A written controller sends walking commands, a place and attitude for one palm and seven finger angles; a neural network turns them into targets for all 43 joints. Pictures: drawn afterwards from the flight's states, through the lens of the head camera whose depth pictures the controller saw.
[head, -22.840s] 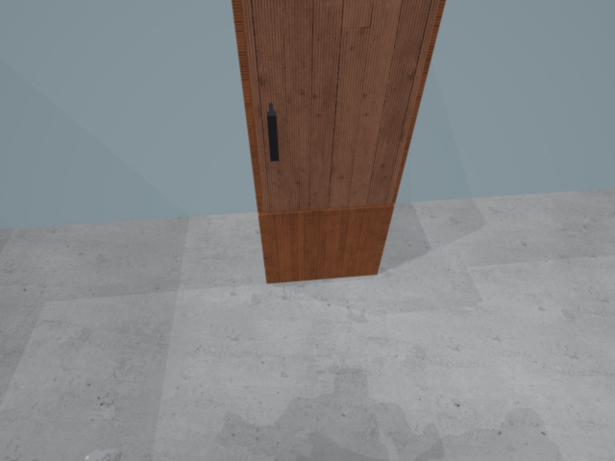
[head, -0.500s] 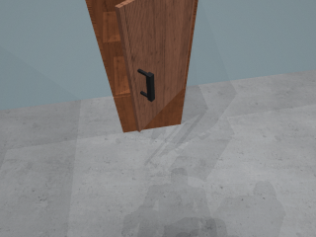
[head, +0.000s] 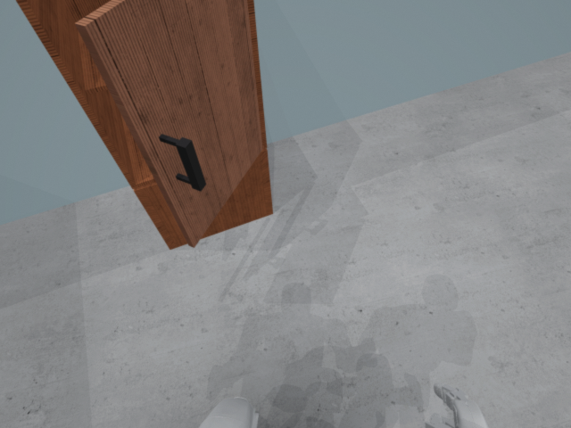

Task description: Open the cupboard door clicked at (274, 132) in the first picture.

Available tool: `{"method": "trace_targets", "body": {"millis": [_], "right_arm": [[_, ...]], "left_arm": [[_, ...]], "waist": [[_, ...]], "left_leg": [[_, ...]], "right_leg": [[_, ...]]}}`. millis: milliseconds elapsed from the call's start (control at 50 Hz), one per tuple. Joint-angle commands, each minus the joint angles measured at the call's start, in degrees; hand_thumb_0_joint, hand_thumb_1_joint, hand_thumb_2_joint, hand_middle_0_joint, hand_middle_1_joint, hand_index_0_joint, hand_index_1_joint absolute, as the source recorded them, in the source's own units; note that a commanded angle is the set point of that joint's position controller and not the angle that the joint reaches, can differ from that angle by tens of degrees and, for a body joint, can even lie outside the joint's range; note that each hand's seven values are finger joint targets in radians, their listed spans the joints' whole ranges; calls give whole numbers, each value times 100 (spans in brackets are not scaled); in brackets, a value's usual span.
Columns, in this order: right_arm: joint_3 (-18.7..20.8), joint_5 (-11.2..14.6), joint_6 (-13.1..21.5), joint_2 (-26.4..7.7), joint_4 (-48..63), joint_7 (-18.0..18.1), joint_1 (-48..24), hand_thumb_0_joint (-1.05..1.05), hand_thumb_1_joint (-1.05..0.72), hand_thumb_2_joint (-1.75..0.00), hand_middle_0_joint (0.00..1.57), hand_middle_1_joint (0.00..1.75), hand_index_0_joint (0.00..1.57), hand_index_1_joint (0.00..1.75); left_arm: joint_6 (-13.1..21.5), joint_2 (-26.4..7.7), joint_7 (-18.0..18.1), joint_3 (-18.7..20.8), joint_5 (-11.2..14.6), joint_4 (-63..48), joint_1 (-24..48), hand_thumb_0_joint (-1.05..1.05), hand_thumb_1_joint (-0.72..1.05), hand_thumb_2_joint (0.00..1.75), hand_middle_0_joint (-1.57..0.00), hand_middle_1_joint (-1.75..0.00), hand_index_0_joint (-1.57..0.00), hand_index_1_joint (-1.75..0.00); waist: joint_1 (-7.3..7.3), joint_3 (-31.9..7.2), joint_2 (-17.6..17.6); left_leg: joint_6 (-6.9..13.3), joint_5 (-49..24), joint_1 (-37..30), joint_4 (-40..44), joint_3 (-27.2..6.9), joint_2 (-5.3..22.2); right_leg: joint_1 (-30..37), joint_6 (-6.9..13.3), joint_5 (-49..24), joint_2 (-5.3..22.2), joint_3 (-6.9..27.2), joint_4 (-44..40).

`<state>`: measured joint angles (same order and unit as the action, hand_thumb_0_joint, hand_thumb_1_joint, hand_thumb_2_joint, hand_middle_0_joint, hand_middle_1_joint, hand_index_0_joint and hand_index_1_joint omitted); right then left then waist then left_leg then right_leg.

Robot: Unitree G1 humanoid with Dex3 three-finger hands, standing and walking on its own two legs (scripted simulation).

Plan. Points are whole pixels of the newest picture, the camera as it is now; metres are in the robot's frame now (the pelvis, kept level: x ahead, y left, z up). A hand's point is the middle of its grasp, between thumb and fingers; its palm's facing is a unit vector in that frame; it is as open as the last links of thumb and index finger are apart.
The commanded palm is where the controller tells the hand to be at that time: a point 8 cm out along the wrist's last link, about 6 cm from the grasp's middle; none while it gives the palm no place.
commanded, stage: walk to a spot facing it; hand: left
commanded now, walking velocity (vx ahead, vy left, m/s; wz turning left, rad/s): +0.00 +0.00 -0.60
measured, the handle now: (183, 162) +0.57 +0.28 -0.05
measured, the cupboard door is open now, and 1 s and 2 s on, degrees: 43 43 43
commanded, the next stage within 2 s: none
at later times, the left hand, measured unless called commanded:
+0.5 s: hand (184, 378) +0.19 +0.20 -0.17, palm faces -0.33 -0.91 -0.26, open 7.4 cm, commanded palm none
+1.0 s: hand (246, 340) +0.26 +0.11 -0.17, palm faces -0.60 -0.79 -0.15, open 7.4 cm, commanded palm none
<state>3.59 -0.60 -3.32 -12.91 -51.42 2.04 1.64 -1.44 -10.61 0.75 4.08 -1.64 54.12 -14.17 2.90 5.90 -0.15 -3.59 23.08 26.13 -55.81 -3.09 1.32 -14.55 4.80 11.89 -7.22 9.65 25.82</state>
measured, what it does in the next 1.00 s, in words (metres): steps on the spot, turning right: left foot, then right foot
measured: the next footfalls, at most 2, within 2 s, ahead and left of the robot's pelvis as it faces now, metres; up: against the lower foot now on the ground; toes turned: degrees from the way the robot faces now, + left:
left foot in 0.18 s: +0.05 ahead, +0.16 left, +0.00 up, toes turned -9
right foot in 0.52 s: +0.01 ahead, -0.11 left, +0.00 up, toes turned -24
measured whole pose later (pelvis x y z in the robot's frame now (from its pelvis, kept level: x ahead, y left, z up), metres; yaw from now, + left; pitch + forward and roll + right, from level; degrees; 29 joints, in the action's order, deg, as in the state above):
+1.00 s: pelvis +0.08 +0.00 +0.00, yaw -37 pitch +1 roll -1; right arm 0.4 -2.3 2.7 -10.1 -52.7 1.3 20.9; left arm -2.3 -12.9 -3.4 4.7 -2.3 54.0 -10.1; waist -0.9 2.9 1.7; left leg 0.0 18.6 9.1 -26.9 10.4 4.6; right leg -32.4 0.4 18.2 1.3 -0.8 67.4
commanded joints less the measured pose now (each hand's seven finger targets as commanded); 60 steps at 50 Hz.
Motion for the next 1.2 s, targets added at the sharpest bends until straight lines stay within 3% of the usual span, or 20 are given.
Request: {"method": "trace_targets", "body": {"millis": [0, 100, 140, 160, 260, 400, 460, 480, 500, 520, 600, 700, 780, 800, 820, 840, 880, 940, 1120, 1180], "right_arm": [[67, 57, 205, -403, 566, 31, -83, 0, -90, -90, 20, 30, 20, 30], [81, 83, 319, -533, 424, 81, 875, 0, -90, -90, 20, 30, 20, 30], [219, -45, 384, -1426, 499, 104, 1154, 0, -90, -90, 20, 30, 20, 30], [173, -101, 331, -1470, 610, 139, 1147, 0, -90, -90, 20, 30, 20, 30], [-35, -131, 383, -879, 592, 121, 1038, 0, -90, -90, 20, 30, 20, 30], [94, -135, 336, -1164, 260, 41, 1638, 0, -90, -90, 20, 30, 20, 30], [123, -84, 312, -1223, 259, 4, 1557, 0, -90, -90, 20, 30, 20, 30], [112, -25, 311, -1087, 323, -35, 1509, 0, -90, -90, 20, 30, 20, 30], [-4, 29, 305, -596, 605, -65, 1249, 0, -90, -90, 20, 30, 20, 30], [-2, 36, 247, -786, 642, 5, 1054, 0, -90, -90, 20, 30, 20, 30], [23, -11, 158, -616, 382, -40, 1058, 0, -90, -90, 20, 30, 20, 30], [57, -54, 238, -510, 390, -174, 1129, 0, -90, -90, 20, 30, 20, 30], [54, -61, 420, -486, 167, -141, 1983, 0, -90, -90, 20, 30, 20, 30], [91, -82, 492, -739, -11, -65, 2515, 0, -90, -90, 20, 30, 20, 30], [214, -218, 543, -1353, -127, -23, 3050, 0, -90, -90, 20, 30, 20, 30], [192, -172, 569, -1479, -47, 37, 3110, 0, -90, -90, 20, 30, 20, 30], [43, -201, 639, -1068, 119, -27, 2486, 0, -90, -90, 20, 30, 20, 30], [-149, -121, 735, -521, 13, 27, 2362, 0, -90, -90, 20, 30, 20, 30], [-187, -179, 726, -459, -538, 20, 3208, 0, -90, -90, 20, 30, 20, 30], [-129, -163, 706, -647, -579, 2, 3045, 0, -90, -90, 20, 30, 20, 30]], "left_arm": [[66, -1265, 56, 358, -9, -384, -356, 0, 90, 90, -20, -30, -20, -30], [24, -1231, 28, 350, 55, -567, 217, 0, 90, 90, -20, -30, -20, -30], [34, -755, -89, 226, 117, -745, 57, 0, 90, 90, -20, -30, -20, -30], [47, -959, -146, 260, 52, -884, 229, 0, 90, 90, -20, -30, -20, -30], [-53, -757, -289, 199, 58, -631, 334, 0, 90, 90, -20, -30, -20, -30], [-47, -663, -343, 56, 67, -756, 985, 0, 90, 90, -20, -30, -20, -30], [8, -837, -302, 88, 73, -589, 508, 0, 90, 90, -20, -30, -20, -30], [60, -1188, -245, 162, 54, -447, 13, 0, 90, 90, -20, -30, -20, -30], [112, -1887, -129, 329, 11, -294, -468, 0, 90, 90, -20, -30, -20, -30], [103, -1986, -63, 305, 113, -224, -683, 0, 90, 90, -20, -30, -20, -30], [17, -1398, 43, 228, 37, -582, 420, 0, 90, 90, -20, -30, -20, -30], [70, -1481, -87, 262, -14, -635, 572, 0, 90, 90, -20, -30, -20, -30], [101, -1313, -160, 273, 26, -700, 881, 0, 90, 90, -20, -30, -20, -30], [95, -1001, -190, 205, 44, -772, 937, 0, 90, 90, -20, -30, -20, -30], [81, -510, -251, 107, 100, -963, 1001, 0, 90, 90, -20, -30, -20, -30], [186, -651, -311, 107, 53, -1231, 1485, 0, 90, 90, -20, -30, -20, -30], [221, -679, -402, 195, -67, -954, 1329, 0, 90, 90, -20, -30, -20, -30], [152, -330, -484, 113, -40, -648, 964, 0, 90, 90, -20, -30, -20, -30], [116, -78, -515, -65, 14, -782, 2065, 0, 90, 90, -20, -30, -20, -30], [148, -262, -482, -10, 25, -627, 1623, 0, 90, 90, -20, -30, -20, -30]], "waist": [[11, -824, 598], [-482, -1035, 612], [-467, -1087, -1880], [-452, -735, -1138], [-218, -799, -1014], [-532, -670, -1264], [-224, -828, -1044], [5, -1125, -383], [206, -1310, 1569], [364, -1245, 1324], [-164, -805, 912], [-221, -323, 958], [-684, -309, 826], [-926, -414, -47], [-1139, -433, -2055], [-1107, -202, -1402], [-700, 55, -630], [-451, -134, -908], [-773, 204, -894], [-478, -123, -920]], "left_leg": [[45, 159, 131, 621, -14, -93], [185, -889, -1882, 2944, -66, -58], [1119, -1384, -2908, 4130, -2415, 2408], [1592, -1483, -1970, 4121, -2535, 2863], [1084, -4245, -2134, 3376, -134, 1513], [962, -4020, -2021, 3130, 396, 1671], [575, -3722, -1631, 2323, 706, 1518], [272, -2944, -810, 1422, 1049, 1296], [-78, 683, 805, -70, 1502, 390], [-39, 1523, 822, -706, 621, 404], [-106, 541, 414, -723, 452, 494], [-47, 285, -258, 653, 728, 219], [44, -298, -1945, 2487, 943, -29], [206, 280, -2813, 3353, 408, 413], [741, 1977, -3231, 4386, -1902, 2123], [1254, 2125, -2744, 4842, -2773, 3036], [1067, 1240, -1996, 4827, -1883, 2495], [591, -1928, -2514, 4209, 272, 1693], [798, -3117, -2657, 4166, 1492, 1816], [779, -4511, -2610, 3530, 1751, 1966]], "right_leg": [[875, 717, -2557, 1668, 1938, -343], [-346, 153, -1672, 1187, 1717, 168], [-2053, -508, 2267, 33, -8, 2141], [-1977, -669, 2462, 401, -464, 3182], [-1923, -830, 1416, 746, -878, 4159], [-824, -651, 1358, 721, -1506, 1824], [443, -455, 100, 615, -1607, 247], [1695, -212, -1247, 1180, -965, -94], [2629, 510, -3516, 2814, 1141, -282], [2072, 968, -4076, 3156, 1172, -211], [762, 695, -1630, 2172, 642, -419], [-257, 663, 1771, 1861, 1000, -1102], [-1281, 377, 2475, 1392, 908, -673], [-1969, 114, 2452, 974, 542, 213], [-3023, -277, 2570, 102, -563, 2312], [-3275, -331, 2218, 708, -733, 3185], [-3039, -381, 1227, 1027, -709, 4313], [-3023, -496, 286, 1136, -1049, 4569], [-2445, -354, 75, 1079, -1740, 2158], [-1272, -95, 385, 775, -1925, 1610]]}}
